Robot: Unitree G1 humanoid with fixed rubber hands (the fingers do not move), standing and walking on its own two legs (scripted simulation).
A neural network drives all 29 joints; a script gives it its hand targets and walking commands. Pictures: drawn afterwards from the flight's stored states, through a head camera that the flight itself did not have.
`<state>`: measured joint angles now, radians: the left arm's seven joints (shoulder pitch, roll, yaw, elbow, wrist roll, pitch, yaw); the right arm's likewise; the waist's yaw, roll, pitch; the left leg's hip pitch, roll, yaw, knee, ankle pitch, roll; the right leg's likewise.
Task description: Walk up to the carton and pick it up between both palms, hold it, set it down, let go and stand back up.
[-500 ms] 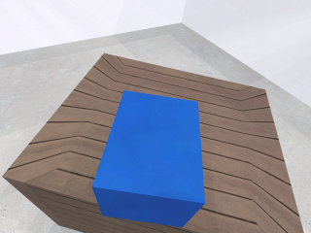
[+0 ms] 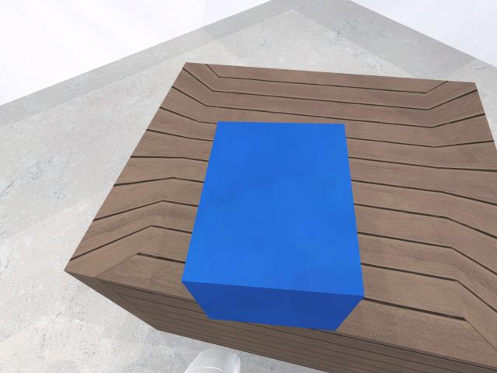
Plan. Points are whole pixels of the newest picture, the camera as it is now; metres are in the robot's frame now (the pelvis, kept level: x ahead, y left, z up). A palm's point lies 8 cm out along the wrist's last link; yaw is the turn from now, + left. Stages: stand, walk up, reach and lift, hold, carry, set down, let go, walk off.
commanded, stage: walk up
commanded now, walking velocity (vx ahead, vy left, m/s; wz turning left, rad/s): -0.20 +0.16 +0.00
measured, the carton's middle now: (275, 223) +0.37 +0.00 -0.03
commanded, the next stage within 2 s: none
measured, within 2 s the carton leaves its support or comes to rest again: neither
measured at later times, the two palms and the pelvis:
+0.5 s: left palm out of the picture -0.03 +0.38 -0.16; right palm out of the picture -0.04 -0.15 -0.10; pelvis -0.10 +0.11 +0.00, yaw -3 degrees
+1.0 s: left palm out of the picture -0.20 +0.31 -0.12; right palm out of the picture -0.25 -0.16 -0.15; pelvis -0.21 +0.08 +0.01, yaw +1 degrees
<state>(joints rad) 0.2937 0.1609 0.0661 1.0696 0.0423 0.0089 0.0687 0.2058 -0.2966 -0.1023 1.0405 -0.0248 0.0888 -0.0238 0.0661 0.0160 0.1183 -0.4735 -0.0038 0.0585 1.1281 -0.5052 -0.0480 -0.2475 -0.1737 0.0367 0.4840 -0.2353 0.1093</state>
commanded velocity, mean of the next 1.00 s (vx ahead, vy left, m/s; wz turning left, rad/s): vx -0.08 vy -0.04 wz -0.02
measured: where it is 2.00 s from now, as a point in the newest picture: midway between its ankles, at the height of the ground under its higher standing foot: outside the picture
